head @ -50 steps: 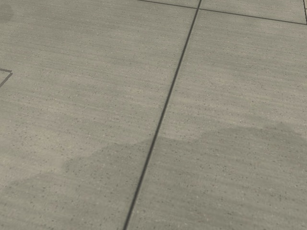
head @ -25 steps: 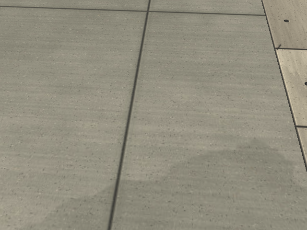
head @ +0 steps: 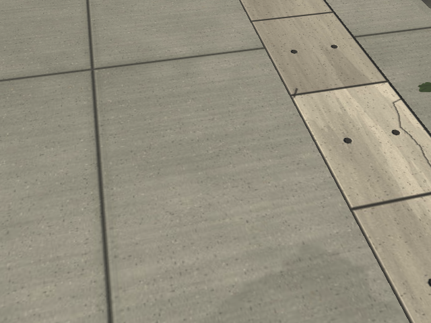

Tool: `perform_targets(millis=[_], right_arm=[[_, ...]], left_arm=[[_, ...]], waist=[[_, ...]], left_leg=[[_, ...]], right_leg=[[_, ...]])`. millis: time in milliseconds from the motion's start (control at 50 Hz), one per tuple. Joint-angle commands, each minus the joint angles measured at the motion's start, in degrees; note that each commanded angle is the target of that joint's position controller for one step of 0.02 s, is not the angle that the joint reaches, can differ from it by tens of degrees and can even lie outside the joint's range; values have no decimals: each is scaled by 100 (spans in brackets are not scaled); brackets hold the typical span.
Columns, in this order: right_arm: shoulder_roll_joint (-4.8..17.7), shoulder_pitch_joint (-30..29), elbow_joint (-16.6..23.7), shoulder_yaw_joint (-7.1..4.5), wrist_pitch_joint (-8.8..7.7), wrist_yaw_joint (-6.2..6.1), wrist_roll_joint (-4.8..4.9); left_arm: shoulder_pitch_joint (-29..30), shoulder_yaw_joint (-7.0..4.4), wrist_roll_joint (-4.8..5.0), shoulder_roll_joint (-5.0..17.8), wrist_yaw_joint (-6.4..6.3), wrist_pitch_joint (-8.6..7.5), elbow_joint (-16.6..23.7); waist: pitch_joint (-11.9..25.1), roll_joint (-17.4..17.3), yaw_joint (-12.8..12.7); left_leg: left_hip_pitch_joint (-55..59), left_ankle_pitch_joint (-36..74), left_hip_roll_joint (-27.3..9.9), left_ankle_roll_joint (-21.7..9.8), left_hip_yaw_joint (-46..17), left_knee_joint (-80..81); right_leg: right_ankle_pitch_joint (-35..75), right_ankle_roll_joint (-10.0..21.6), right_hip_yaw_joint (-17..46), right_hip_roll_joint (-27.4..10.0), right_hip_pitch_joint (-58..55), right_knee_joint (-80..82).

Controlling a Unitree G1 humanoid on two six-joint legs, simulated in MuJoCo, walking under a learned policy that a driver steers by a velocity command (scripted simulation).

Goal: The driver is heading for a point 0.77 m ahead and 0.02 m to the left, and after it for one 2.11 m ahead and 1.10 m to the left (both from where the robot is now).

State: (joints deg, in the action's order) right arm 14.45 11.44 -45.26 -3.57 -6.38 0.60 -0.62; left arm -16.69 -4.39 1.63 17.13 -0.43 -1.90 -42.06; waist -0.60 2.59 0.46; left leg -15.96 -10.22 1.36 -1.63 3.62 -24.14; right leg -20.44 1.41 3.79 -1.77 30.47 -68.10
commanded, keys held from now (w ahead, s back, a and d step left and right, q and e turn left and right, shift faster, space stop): w+e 0.20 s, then w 0.20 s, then w+q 0.60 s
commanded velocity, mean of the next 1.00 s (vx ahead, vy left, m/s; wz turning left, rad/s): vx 0.50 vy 0.00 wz -0.03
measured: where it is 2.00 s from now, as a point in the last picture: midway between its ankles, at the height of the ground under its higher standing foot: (235, 237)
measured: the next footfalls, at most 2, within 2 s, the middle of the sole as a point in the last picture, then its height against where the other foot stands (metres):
right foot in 0.36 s outside the picture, level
left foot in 0.90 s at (216, 267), level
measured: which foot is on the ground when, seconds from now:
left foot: down 0.00-0.36, up 0.38-0.88, down 0.90-1.00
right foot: up 0.00-0.34, down 0.36-0.92, up 0.94-1.00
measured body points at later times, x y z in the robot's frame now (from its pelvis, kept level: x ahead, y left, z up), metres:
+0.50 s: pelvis +0.26 -0.09 +0.00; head +0.29 -0.10 +0.44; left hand +0.46 +0.14 -0.10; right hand +0.28 -0.38 -0.13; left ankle +0.21 +0.09 -0.64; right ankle +0.28 -0.17 -0.74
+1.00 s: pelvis +0.55 -0.07 -0.02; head +0.59 -0.06 +0.43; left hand +0.62 +0.22 -0.14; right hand +0.72 -0.33 -0.12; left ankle +0.62 +0.00 -0.74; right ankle +0.38 -0.21 -0.63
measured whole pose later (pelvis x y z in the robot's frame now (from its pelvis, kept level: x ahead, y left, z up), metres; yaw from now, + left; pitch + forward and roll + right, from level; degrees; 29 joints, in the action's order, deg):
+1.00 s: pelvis +0.55 -0.07 -0.02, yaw +3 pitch +2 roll +0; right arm 17.0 8.9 -40.3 -3.9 -3.3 2.7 1.1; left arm -15.1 -3.3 1.1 16.2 -0.3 -5.2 -45.0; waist -3.1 -0.3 -0.2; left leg -26.8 -10.8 4.3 -5.8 1.9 -35.0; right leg -26.2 -0.3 0.2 -1.3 16.3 -69.2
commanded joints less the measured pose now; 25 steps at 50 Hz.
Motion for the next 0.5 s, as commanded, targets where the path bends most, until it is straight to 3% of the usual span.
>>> perform_targets(millis=[20, 100, 160, 220, 260, 300, 320, 340, 360, 380, 400, 420, 440, 460, 500], right_arm=[[713, 38, 209, -184, -102, -6, 28], [925, 121, 96, -257, -73, -39, 25], [1026, 235, 28, -268, -2, -73, 54], [1161, 540, -92, -294, 84, -79, 124], [1251, 691, -187, -314, 152, -56, 198], [1411, 667, -227, -346, 209, -63, 255], [1477, 613, -244, -351, 242, -78, 272], [1376, 606, -260, -296, 265, -101, 266], [1080, 646, -139, -161, 230, -116, 115], [346, 1305, 83, 96, 85, -15, 2], [910, 772, -1, -24, -67, 46, 231], [1085, 231, 184, -83, -102, 66, 413], [995, 112, 185, -49, -100, 33, 350], [991, 88, 124, -74, -53, 12, 232], [870, 477, -11, -89, 135, 25, 238]], left_arm=[[75, -91, 3, 259, 27, 4, 563], [446, -57, -22, 197, 79, -2, 733], [1006, -4, -31, 104, 192, -54, 870], [1524, 39, -22, 42, 292, -64, 1083], [1682, 36, -15, 68, 335, -71, 1214], [1484, -44, -57, 238, 346, -75, 1240], [992, -148, -86, 418, 332, -68, 1131], [63, -311, -81, 684, 284, -59, 847], [-891, -468, -96, 1138, 177, -13, 643], [-793, -501, -81, 1732, 158, -55, 632], [-1016, -348, -99, 1180, 185, -106, 693], [-721, -258, -142, 950, 209, -157, 619], [-322, -196, -119, 778, 208, -184, 618], [25, -131, -141, 556, 214, -205, 627], [303, -90, -204, 399, 212, -295, 608]], waist=[[74, -813, 8], [45, -640, 64], [-117, -617, 283], [-303, -583, 477], [-400, -618, 448], [-217, -779, 190], [108, -836, -160], [618, -733, -653], [1283, -181, -1021], [1987, 1258, -314], [2378, 517, -783], [1472, 380, -779], [994, 53, -536], [657, 4, -336], [513, 161, -3]], left_leg=[[828, 649, -1644, -964, -1343, 1431], [1088, 1419, -1625, -939, -550, 1520], [1191, 1490, -1509, -771, 23, 1496], [1498, 1482, -1645, -714, 226, 1435], [1781, 1837, -1800, -693, 251, 1299], [2005, 3425, -1864, -628, 389, 744], [1999, 4322, -1787, -539, 538, 45], [1563, 4579, -1575, -386, 756, -1044], [128, 2772, -1343, -138, 814, -2766], [-2166, -2264, -291, 178, 301, -4789], [-2645, -2395, -326, 116, -748, -5415], [-3037, -1949, -557, 40, -684, -5459], [-2868, -1425, -821, 9, -665, -5036], [-2582, -1117, -977, 42, -669, -4687], [-1956, -681, -1119, 98, -768, -4431]], right_leg=[[448, -63, 234, -539, 1074, 182], [1424, -140, 163, -567, 1268, 1152], [2181, -86, -149, -472, 1026, 2153], [2093, 16, -411, -360, 909, 2777], [1619, 166, -510, -238, 809, 3070], [1024, 394, -734, 64, 227, 3295], [996, 536, -870, 288, -535, 3522], [1466, 713, -964, 530, -1948, 3880], [1842, 1014, 199, -284, -3818, 3674], [1039, 2055, 3338, -1837, -5457, 4224], [741, 2041, 3925, -2005, -5422, 4816], [1334, 1757, 2862, -1832, -4768, 4858], [1857, 1537, 2093, -1593, -3905, 4889], [2228, 1408, 1542, -1388, -3171, 5040], [2205, 1333, 1018, -1226, -2388, 5498]])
